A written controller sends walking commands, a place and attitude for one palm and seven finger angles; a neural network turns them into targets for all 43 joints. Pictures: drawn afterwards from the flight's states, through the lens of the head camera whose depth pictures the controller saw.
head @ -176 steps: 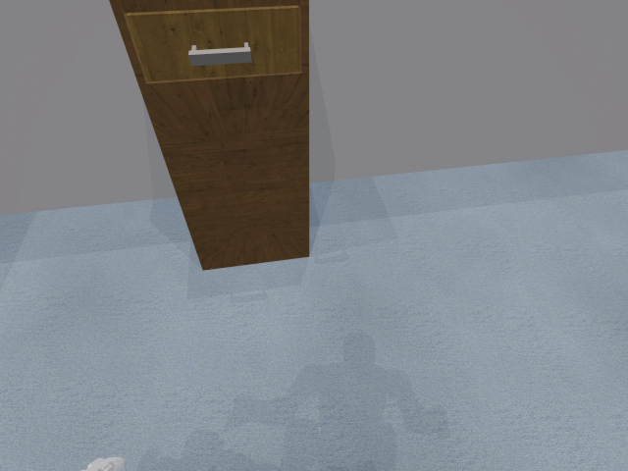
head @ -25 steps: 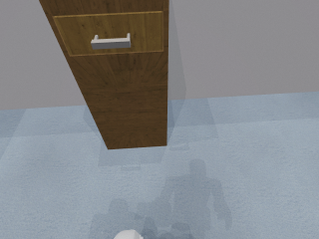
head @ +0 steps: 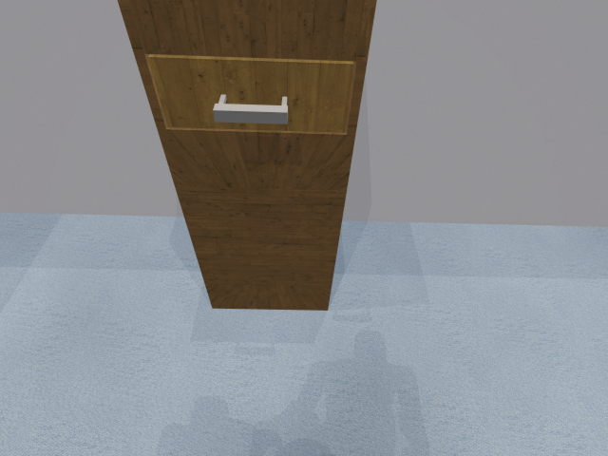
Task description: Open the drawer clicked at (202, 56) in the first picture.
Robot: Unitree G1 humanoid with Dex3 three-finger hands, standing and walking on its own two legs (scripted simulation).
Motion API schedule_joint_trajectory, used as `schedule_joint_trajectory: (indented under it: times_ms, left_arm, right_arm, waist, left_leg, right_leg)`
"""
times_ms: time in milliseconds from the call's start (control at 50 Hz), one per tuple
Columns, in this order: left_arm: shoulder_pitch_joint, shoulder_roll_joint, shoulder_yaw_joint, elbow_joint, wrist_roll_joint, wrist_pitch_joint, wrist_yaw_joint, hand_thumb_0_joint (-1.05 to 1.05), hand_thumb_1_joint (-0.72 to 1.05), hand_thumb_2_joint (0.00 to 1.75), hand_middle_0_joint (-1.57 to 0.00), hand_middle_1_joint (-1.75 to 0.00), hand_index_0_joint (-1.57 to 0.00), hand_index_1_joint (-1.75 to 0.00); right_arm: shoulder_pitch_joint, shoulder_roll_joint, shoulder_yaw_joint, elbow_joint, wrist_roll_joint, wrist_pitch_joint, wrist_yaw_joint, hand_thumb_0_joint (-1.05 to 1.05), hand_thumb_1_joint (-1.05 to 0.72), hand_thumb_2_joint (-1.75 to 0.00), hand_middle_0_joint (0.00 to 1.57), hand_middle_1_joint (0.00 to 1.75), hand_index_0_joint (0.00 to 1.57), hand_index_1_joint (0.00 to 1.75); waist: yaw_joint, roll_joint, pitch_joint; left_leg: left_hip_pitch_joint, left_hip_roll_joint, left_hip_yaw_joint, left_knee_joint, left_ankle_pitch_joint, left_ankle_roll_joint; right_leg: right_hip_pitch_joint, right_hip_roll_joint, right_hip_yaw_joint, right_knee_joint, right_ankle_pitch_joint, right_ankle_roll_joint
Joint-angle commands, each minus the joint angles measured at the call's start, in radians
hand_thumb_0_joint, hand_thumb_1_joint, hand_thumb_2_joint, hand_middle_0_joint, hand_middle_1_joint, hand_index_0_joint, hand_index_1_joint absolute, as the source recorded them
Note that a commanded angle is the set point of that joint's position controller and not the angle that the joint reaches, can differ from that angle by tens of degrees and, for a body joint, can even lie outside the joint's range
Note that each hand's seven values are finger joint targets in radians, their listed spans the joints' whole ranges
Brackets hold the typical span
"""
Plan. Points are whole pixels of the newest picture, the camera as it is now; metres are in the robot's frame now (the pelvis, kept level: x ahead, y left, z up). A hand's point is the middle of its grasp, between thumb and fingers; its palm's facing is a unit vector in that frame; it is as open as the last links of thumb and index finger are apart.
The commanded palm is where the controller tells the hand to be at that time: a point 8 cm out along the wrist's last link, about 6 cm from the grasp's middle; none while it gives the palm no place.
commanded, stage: take the last steps up to it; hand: left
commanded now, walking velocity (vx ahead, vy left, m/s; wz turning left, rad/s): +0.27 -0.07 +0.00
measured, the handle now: (252, 107) +0.71 +0.14 +0.09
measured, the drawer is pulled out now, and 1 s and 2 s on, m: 0.00 0.00 0.00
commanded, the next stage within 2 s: come to a stop and stand still in 0.38 s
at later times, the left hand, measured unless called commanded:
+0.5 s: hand out of the picture +0.09 +0.14 -0.20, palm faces +0.11 -0.99 -0.09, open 7.3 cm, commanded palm none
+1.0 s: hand (224, 384) +0.26 +0.14 -0.17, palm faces +0.02 -0.96 -0.29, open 7.3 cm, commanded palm none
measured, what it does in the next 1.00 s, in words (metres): walks ahead: right foot, then left foot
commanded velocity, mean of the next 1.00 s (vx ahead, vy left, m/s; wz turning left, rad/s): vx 0.01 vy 0.00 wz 0.01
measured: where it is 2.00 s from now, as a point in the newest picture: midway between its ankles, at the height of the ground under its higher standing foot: outside the picture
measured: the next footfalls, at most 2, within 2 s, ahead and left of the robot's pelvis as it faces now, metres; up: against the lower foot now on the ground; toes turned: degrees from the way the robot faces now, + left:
right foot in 0.08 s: +0.11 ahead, -0.14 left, +0.00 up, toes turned -6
left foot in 0.48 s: +0.24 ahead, +0.09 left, +0.00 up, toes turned +11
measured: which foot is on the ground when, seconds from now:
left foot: down 0.00-0.08, up 0.10-0.46, down 0.48-0.92, up 0.94-1.00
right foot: up 0.00-0.06, down 0.08-0.48, up 0.50-0.90, down 0.92-1.00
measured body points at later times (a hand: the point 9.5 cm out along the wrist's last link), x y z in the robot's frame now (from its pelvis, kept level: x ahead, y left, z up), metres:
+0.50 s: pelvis +0.15 -0.01 -0.02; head +0.16 +0.02 +0.43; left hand +0.09 +0.19 -0.19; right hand +0.21 -0.24 -0.15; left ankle +0.20 +0.09 -0.74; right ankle +0.07 -0.13 -0.74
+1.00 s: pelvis +0.19 -0.05 -0.01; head +0.22 -0.08 +0.43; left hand +0.26 +0.19 -0.14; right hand +0.23 -0.29 -0.18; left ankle +0.19 +0.08 -0.72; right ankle +0.20 -0.17 -0.74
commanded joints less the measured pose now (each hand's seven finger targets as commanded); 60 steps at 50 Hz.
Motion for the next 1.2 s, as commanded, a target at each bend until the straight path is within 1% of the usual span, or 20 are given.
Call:
schedule_joint_trajectory:
  times_ms: [0, 40, 60, 80, 140, 200, 340, 420, 440, 460, 480, 560, 660, 820, 860, 900, 920, 940, 1040, 1180]
  left_arm:
    - [0.004, 0.049, 0.016, -0.055, -0.001, -0.042, 0.003, 0.00, 0.90, 0.90, -0.20, -0.30, -0.20, -0.30]
    - [0.182, 0.121, 0.035, 0.004, 0.007, -0.063, 0.014, 0.00, 0.90, 0.90, -0.20, -0.30, -0.20, -0.30]
    - [0.265, 0.215, 0.055, 0.024, 0.006, -0.074, 0.027, 0.00, 0.90, 0.90, -0.20, -0.30, -0.20, -0.30]
    - [0.312, 0.224, 0.054, 0.033, -0.012, -0.072, 0.035, 0.00, 0.90, 0.90, -0.20, -0.30, -0.20, -0.30]
    - [0.107, 0.109, 0.024, -0.009, -0.007, -0.073, 0.046, 0.00, 0.90, 0.90, -0.20, -0.30, -0.20, -0.30]
    - [0.070, 0.054, 0.007, -0.014, -0.002, -0.085, 0.053, 0.00, 0.90, 0.90, -0.20, -0.30, -0.20, -0.30]
    - [0.138, 0.085, 0.012, 0.034, -0.002, -0.088, 0.047, 0.00, 0.90, 0.90, -0.20, -0.30, -0.20, -0.30]
    - [0.128, 0.062, 0.012, 0.045, -0.009, -0.073, 0.047, 0.00, 0.90, 0.90, -0.20, -0.30, -0.20, -0.30]
    - [0.146, 0.027, 0.008, 0.038, -0.013, -0.069, 0.043, 0.00, 0.90, 0.90, -0.20, -0.30, -0.20, -0.30]
    - [0.165, -0.020, 0.000, 0.015, -0.017, -0.065, 0.038, 0.00, 0.90, 0.90, -0.20, -0.30, -0.20, -0.30]
    - [0.119, 0.006, -0.003, 0.002, -0.009, -0.057, 0.048, 0.00, 0.90, 0.90, -0.20, -0.30, -0.20, -0.30]
    - [0.117, -0.033, -0.012, 0.047, -0.017, -0.028, 0.052, 0.00, 0.90, 0.90, -0.20, -0.30, -0.20, -0.30]
    - [0.081, 0.018, 0.009, 0.000, -0.007, 0.020, 0.060, 0.00, 0.90, 0.90, -0.20, -0.30, -0.20, -0.30]
    - [0.028, 0.027, 0.021, -0.075, -0.009, 0.014, 0.060, 0.00, 0.90, 0.90, -0.20, -0.30, -0.20, -0.30]
    - [0.072, 0.063, 0.023, -0.062, -0.002, -0.007, 0.063, 0.00, 0.90, 0.90, -0.20, -0.30, -0.20, -0.30]
    - [0.036, 0.196, 0.030, -0.086, 0.005, -0.028, 0.068, 0.00, 0.90, 0.90, -0.20, -0.30, -0.20, -0.30]
    - [0.041, 0.197, 0.025, -0.093, 0.002, -0.022, 0.065, 0.00, 0.90, 0.90, -0.20, -0.30, -0.20, -0.30]
    - [0.007, 0.200, 0.033, -0.094, 0.002, -0.026, 0.069, 0.00, 0.90, 0.90, -0.20, -0.30, -0.20, -0.30]
    - [-0.027, 0.175, 0.037, -0.117, -0.003, -0.029, 0.075, 0.00, 0.90, 0.90, -0.20, -0.30, -0.20, -0.30]
    - [0.021, 0.189, 0.044, -0.100, 0.009, -0.023, 0.069, 0.00, 0.90, 0.90, -0.20, -0.30, -0.20, -0.30]
  right_arm:
    - [0.017, -0.163, -0.037, -0.023, 0.001, -0.018, -0.010, 0.00, -0.90, -0.90, 0.20, 0.30, 0.20, 0.30]
    - [0.026, -0.109, -0.024, -0.017, 0.011, -0.023, -0.004, 0.00, -0.90, -0.90, 0.20, 0.30, 0.20, 0.30]
    - [0.039, -0.038, -0.008, -0.045, 0.019, -0.029, 0.005, 0.00, -0.90, -0.90, 0.20, 0.30, 0.20, 0.30]
    - [-0.030, -0.095, -0.015, -0.072, 0.015, -0.023, 0.005, 0.00, -0.90, -0.90, 0.20, 0.30, 0.20, 0.30]
    - [-0.048, -0.074, -0.032, -0.047, 0.006, -0.010, 0.019, 0.00, -0.90, -0.90, 0.20, 0.30, 0.20, 0.30]
    - [0.029, -0.023, -0.026, -0.016, 0.001, 0.010, 0.023, 0.00, -0.90, -0.90, 0.20, 0.30, 0.20, 0.30]
    - [-0.068, 0.002, -0.017, -0.054, 0.009, -0.007, 0.033, 0.00, -0.90, -0.90, 0.20, 0.30, 0.20, 0.30]
    - [0.050, -0.026, -0.016, -0.003, 0.007, -0.029, 0.020, 0.00, -0.90, -0.90, 0.20, 0.30, 0.20, 0.30]
    - [0.138, -0.089, -0.028, 0.019, 0.001, -0.037, 0.011, 0.00, -0.90, -0.90, 0.20, 0.30, 0.20, 0.30]
    - [0.213, -0.193, -0.048, 0.027, -0.004, -0.036, 0.001, 0.00, -0.90, -0.90, 0.20, 0.30, 0.20, 0.30]
    - [0.226, -0.188, -0.040, 0.042, -0.002, -0.028, -0.015, 0.00, -0.90, -0.90, 0.20, 0.30, 0.20, 0.30]
    - [-0.044, -0.077, 0.001, -0.006, 0.012, -0.030, -0.041, 0.00, -0.90, -0.90, 0.20, 0.30, 0.20, 0.30]
    - [-0.054, -0.132, -0.032, -0.011, 0.019, 0.003, -0.044, 0.00, -0.90, -0.90, 0.20, 0.30, 0.20, 0.30]
    - [-0.131, -0.158, -0.061, -0.053, 0.003, 0.031, -0.020, 0.00, -0.90, -0.90, 0.20, 0.30, 0.20, 0.30]
    - [-0.115, -0.133, -0.059, -0.054, 0.012, 0.034, -0.008, 0.00, -0.90, -0.90, 0.20, 0.30, 0.20, 0.30]
    - [-0.084, -0.034, -0.040, -0.086, 0.025, 0.045, 0.004, 0.00, -0.90, -0.90, 0.20, 0.30, 0.20, 0.30]
    - [-0.116, -0.044, -0.043, -0.094, 0.021, 0.065, 0.002, 0.00, -0.90, -0.90, 0.20, 0.30, 0.20, 0.30]
    - [-0.110, -0.049, -0.042, -0.094, 0.017, 0.075, 0.000, 0.00, -0.90, -0.90, 0.20, 0.30, 0.20, 0.30]
    - [-0.097, -0.100, -0.048, -0.079, 0.013, 0.072, 0.013, 0.00, -0.90, -0.90, 0.20, 0.30, 0.20, 0.30]
    - [-0.135, -0.077, -0.032, -0.113, 0.019, 0.060, 0.018, 0.00, -0.90, -0.90, 0.20, 0.30, 0.20, 0.30]
  waist:
    - [0.019, 0.122, 0.085]
    - [0.098, -0.051, 0.001]
    - [0.121, -0.312, -0.040]
    - [0.153, -0.261, -0.055]
    - [0.052, -0.077, 0.067]
    - [-0.005, -0.082, 0.083]
    - [0.025, -0.093, 0.068]
    - [-0.035, -0.026, 0.039]
    - [-0.063, 0.119, -0.013]
    - [-0.067, 0.345, -0.051]
    - [-0.084, 0.337, -0.064]
    - [0.026, 0.099, 0.021]
    - [0.013, 0.131, -0.037]
    - [0.029, 0.209, -0.051]
    - [0.050, 0.097, -0.067]
    - [0.032, -0.246, -0.040]
    - [0.054, -0.166, -0.041]
    - [0.034, -0.254, -0.044]
    - [0.039, -0.146, -0.028]
    - [0.071, -0.171, -0.040]
  left_leg:
    - [-0.169, 0.240, -0.165, -0.079, 0.039, 0.125]
    - [-0.336, 0.126, -0.052, 0.243, -0.017, 0.056]
    - [-0.543, 0.006, 0.066, 0.535, -0.224, 0.012]
    - [-0.567, 0.031, -0.018, 0.698, -0.303, 0.027]
    - [-0.556, 0.111, -0.055, 0.799, -0.076, 0.018]
    - [-0.456, 0.123, -0.013, 0.693, -0.012, -0.010]
    - [-0.393, 0.090, 0.057, 0.363, 0.010, -0.012]
    - [-0.096, 0.059, 0.086, 0.134, 0.121, -0.005]
    - [0.035, 0.157, -0.057, 0.050, 0.147, 0.035]
    - [0.120, 0.387, -0.343, -0.057, 0.206, 0.134]
    - [0.098, 0.444, -0.421, -0.119, 0.307, 0.174]
    - [-0.123, 0.338, -0.111, -0.065, 0.785, 0.157]
    - [-0.059, 0.332, -0.054, -0.031, 0.859, 0.161]
    - [-0.116, 0.304, -0.048, 0.027, 0.554, 0.128]
    - [-0.180, 0.225, -0.010, 0.129, 0.331, 0.054]
    - [-0.327, 0.032, 0.043, 0.385, -0.253, -0.036]
    - [-0.307, 0.032, -0.032, 0.490, -0.296, -0.029]
    - [-0.354, 0.023, -0.061, 0.568, -0.279, -0.029]
    - [-0.438, 0.026, -0.082, 0.720, -0.102, -0.062]
    - [-0.341, 0.017, -0.032, 0.428, -0.143, -0.058]
  right_leg:
    - [0.143, 0.039, -0.047, -0.172, 0.076, -0.017]
    - [0.441, -0.061, 0.105, -0.336, 0.005, -0.069]
    - [0.577, -0.294, 0.442, -0.476, -0.063, -0.175]
    - [0.501, -0.337, 0.545, -0.556, -0.147, -0.227]
    - [0.244, -0.254, 0.332, -0.585, -0.166, -0.205]
    - [0.133, -0.192, 0.150, -0.585, 0.042, -0.183]
    - [0.214, -0.171, 0.093, -0.522, 0.214, -0.200]
    - [0.125, -0.099, 0.032, -0.334, 0.186, -0.140]
    - [0.048, -0.028, -0.015, -0.139, 0.138, -0.100]
    - [-0.100, 0.068, -0.102, 0.111, -0.163, -0.049]
    - [-0.131, 0.074, -0.012, 0.288, -0.290, -0.049]
    - [0.029, -0.023, 0.066, 0.170, -0.131, -0.010]
    - [0.018, 0.013, 0.035, 0.165, -0.077, -0.003]
    - [0.101, 0.028, 0.016, -0.041, -0.022, -0.020]
    - [0.240, 0.016, 0.013, -0.287, 0.199, -0.014]
    - [0.212, -0.298, 0.325, -0.422, 0.537, -0.138]
    - [0.152, -0.317, 0.313, -0.428, 0.519, -0.194]
    - [0.162, -0.293, 0.340, -0.431, 0.510, -0.199]
    - [0.242, -0.248, 0.219, -0.397, 0.511, -0.190]
    - [0.253, -0.228, 0.229, -0.427, 0.346, -0.196]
